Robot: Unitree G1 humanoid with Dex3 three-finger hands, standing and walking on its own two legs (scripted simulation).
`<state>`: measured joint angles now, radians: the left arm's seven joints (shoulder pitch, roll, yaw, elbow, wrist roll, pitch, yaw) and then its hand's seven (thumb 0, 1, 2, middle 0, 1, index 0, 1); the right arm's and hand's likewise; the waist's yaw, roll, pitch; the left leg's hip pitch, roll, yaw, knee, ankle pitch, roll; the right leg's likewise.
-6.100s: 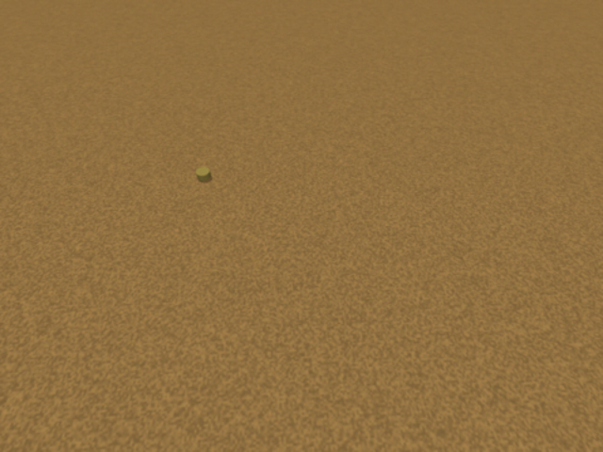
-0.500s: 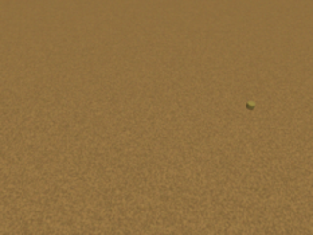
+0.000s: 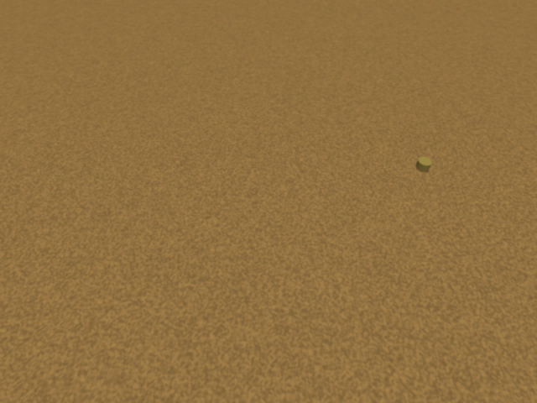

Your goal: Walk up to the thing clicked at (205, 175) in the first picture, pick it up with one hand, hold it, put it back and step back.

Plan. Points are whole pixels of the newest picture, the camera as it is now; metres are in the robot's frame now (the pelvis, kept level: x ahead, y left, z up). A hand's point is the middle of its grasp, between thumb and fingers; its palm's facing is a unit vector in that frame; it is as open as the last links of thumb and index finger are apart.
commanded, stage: walk up
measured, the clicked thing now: (423, 163) +1.40 -0.81 -0.76
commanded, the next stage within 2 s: stand in 1.88 s
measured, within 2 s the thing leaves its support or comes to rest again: neither
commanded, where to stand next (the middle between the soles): +0.05 +0.00 m, yaw -31 degrees
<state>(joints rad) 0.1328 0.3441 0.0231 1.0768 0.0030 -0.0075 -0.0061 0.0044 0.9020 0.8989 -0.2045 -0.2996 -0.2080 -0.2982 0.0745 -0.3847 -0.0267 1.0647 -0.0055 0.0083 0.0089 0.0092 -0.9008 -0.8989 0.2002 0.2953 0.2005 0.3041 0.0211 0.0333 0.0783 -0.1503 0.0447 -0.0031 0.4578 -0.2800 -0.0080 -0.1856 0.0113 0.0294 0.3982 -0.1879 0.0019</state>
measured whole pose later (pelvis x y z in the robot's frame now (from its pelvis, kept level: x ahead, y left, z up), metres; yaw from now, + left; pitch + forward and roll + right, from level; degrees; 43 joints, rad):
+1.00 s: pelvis -0.01 +0.03 -0.02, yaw -27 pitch -4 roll +0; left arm 0.20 0.39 0.04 0.84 0.00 0.03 0.01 0.01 0.90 0.90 -0.20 -0.30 -0.21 -0.30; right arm 0.21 -0.36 -0.04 0.88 -0.03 -0.02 0.01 0.01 -0.90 -0.90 0.20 0.30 0.20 0.30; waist 0.00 -0.04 0.12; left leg -0.28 0.03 0.03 0.64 -0.30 0.01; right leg -0.33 0.08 0.13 0.86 -0.50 -0.02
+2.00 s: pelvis -0.02 +0.02 +0.00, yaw -33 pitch -2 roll +0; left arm 0.06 0.35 0.00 1.13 0.00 -0.01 -0.01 0.01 0.90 0.90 -0.20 -0.30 -0.21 -0.30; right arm 0.11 -0.37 -0.01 1.11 -0.01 -0.01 0.01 0.01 -0.90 -0.90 0.20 0.30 0.20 0.30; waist -0.02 0.00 0.06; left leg -0.11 0.03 0.03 0.35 -0.20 -0.02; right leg -0.14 0.00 0.09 0.37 -0.19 0.03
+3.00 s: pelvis -0.01 +0.02 +0.00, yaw -32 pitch -2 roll +0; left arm 0.11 0.35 0.00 1.13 0.00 -0.01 0.00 0.00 0.90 0.90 -0.20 -0.30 -0.21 -0.30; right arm 0.11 -0.36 -0.01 1.13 -0.01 -0.01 0.01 0.01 -0.90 -0.90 0.20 0.30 0.20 0.30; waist -0.01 0.01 0.05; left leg -0.11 0.03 0.00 0.33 -0.19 -0.02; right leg -0.12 -0.01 0.06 0.33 -0.18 0.03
